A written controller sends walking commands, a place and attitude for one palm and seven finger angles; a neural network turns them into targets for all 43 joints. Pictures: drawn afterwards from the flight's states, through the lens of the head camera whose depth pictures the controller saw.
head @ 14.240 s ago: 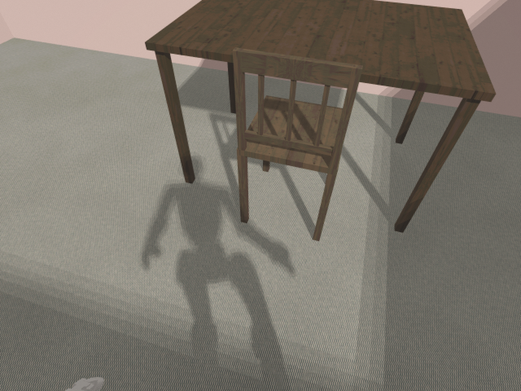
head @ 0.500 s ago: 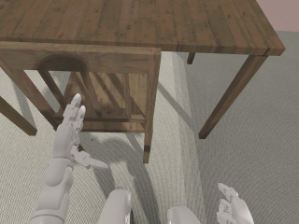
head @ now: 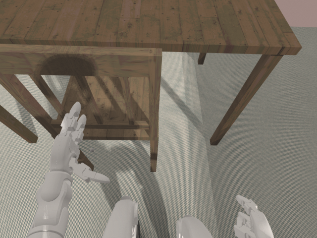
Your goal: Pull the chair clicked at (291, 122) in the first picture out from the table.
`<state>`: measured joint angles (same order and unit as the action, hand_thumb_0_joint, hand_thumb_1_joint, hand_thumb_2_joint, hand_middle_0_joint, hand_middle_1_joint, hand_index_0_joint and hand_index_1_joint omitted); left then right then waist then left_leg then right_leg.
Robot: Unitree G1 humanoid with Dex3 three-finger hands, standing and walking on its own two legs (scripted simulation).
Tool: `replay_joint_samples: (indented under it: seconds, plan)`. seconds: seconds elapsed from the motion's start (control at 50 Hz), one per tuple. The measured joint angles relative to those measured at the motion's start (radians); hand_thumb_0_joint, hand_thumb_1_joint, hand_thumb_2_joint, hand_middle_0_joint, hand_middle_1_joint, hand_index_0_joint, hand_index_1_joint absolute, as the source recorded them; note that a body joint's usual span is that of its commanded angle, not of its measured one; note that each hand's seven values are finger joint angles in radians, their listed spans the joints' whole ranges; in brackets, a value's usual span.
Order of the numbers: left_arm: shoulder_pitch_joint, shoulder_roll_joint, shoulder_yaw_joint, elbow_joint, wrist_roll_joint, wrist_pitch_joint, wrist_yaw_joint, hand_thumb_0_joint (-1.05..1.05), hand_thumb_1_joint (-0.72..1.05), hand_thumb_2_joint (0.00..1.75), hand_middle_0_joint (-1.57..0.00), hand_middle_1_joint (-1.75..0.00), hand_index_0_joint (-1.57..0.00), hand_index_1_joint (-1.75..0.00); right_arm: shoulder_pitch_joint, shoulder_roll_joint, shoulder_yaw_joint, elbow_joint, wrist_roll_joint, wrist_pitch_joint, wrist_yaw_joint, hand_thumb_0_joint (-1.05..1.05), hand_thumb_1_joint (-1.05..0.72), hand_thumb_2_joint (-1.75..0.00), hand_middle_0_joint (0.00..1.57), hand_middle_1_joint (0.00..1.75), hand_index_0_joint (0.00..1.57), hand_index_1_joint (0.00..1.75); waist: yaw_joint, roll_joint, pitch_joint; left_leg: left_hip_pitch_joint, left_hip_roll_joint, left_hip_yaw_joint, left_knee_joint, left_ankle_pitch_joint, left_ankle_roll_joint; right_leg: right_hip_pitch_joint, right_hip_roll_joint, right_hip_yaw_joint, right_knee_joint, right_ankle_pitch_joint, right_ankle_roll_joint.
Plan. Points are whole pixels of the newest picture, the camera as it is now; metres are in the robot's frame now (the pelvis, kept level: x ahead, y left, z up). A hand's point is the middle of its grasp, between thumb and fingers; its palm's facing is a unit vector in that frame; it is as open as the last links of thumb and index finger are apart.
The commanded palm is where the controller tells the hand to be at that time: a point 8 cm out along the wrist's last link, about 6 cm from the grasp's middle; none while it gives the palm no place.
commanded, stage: aim the fingers beside a spindle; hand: left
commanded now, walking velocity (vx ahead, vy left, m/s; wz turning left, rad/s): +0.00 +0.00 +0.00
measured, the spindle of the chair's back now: (91, 101) +0.46 +0.21 +0.01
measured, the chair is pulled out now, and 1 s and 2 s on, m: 0.00 0.00 0.00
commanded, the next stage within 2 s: none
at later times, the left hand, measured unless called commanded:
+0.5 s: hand (85, 146) +0.32 +0.19 +0.03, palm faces +0.04 -1.00 -0.06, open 16.9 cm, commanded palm +0.29 +0.24 +0.03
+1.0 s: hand (85, 150) +0.31 +0.19 +0.03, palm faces +0.02 -1.00 -0.04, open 16.9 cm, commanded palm +0.29 +0.24 +0.03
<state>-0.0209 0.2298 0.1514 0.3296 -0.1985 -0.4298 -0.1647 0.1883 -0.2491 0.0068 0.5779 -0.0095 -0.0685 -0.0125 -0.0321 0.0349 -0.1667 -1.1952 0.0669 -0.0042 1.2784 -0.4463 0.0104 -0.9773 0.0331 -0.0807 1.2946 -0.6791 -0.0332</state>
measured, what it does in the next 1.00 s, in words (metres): stands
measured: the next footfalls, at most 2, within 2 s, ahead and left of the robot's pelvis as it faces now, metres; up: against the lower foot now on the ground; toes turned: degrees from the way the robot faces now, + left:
none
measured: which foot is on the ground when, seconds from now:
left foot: down 0.00-1.00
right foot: down 0.00-1.00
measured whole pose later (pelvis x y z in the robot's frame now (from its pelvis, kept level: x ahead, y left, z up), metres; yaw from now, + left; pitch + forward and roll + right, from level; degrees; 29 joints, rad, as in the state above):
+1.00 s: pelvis +0.00 +0.01 +0.00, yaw +0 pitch +20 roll -4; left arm 0.00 0.23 0.14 0.30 -0.20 -0.41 -0.14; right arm 0.19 -0.24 0.02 0.56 -0.01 -0.05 0.00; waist -0.03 0.04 -0.17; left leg -1.19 0.06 0.00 1.27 -0.44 0.03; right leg -0.97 0.03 -0.07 1.28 -0.67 -0.02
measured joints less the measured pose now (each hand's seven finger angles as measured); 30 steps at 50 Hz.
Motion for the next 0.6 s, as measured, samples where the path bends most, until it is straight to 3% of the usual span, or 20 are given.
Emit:
replay_joint_samples:
  seconds: [0.16, 0.26, 0.42, 0.52, 0.6]
  plan:
    - [0.023, 0.021, 0.038, -0.003, -0.017, -0.005, -0.009, -0.01, -0.50, 0.30, -0.07, -0.08, -0.07, -0.08, 0.007, 0.006, 0.005, -0.005, 0.005, 0.008, 0.005, 0.01, -0.90, -0.90, 0.21, 0.30, 0.21, 0.30, 0.005, 0.003, -0.013, 0.018, 0.002, 0.004, -0.015, 0.004, -0.002, 0.014, 0.001, 0.004, -0.012, 0.005, -0.001]
    - [0.008, 0.014, 0.021, 0.042, -0.028, 0.004, -0.031, -0.01, -0.50, 0.30, -0.06, -0.08, -0.06, -0.08, 0.009, -0.003, 0.005, -0.001, 0.009, -0.003, 0.000, 0.01, -0.90, -0.90, 0.21, 0.30, 0.21, 0.30, 0.009, 0.008, -0.009, -0.002, -0.002, -0.005, -0.001, 0.005, -0.001, 0.000, -0.001, -0.005, 0.000, 0.003, -0.001]
    - [0.000, -0.004, -0.012, -0.033, 0.009, -0.021, 0.007, -0.01, -0.50, 0.30, -0.07, -0.08, -0.06, -0.08, 0.000, 0.004, 0.003, 0.011, -0.001, -0.013, -0.005, 0.01, -0.90, -0.90, 0.21, 0.30, 0.21, 0.30, 0.002, 0.005, 0.000, -0.009, -0.001, -0.002, 0.007, 0.005, 0.004, -0.007, 0.000, -0.001, 0.007, 0.005, 0.004]
    - [-0.042, 0.025, 0.042, 0.040, -0.001, 0.008, 0.012, -0.01, -0.50, 0.30, -0.07, -0.08, -0.07, -0.08, 0.006, 0.011, 0.011, 0.003, 0.004, 0.008, 0.001, 0.01, -0.90, -0.90, 0.21, 0.30, 0.21, 0.30, -0.005, 0.003, -0.013, -0.009, 0.002, 0.004, 0.002, 0.007, 0.006, -0.012, 0.001, 0.005, 0.003, 0.009, 0.006]
    - [-0.014, 0.028, 0.038, 0.041, -0.024, 0.028, -0.007, -0.01, -0.50, 0.30, -0.06, -0.08, -0.06, -0.08, 0.020, 0.007, 0.010, -0.007, 0.010, 0.009, 0.003, 0.01, -0.90, -0.90, 0.21, 0.30, 0.21, 0.30, -0.005, 0.008, -0.009, -0.005, 0.000, 0.003, -0.004, 0.008, 0.009, -0.004, 0.000, 0.004, -0.008, 0.013, 0.009]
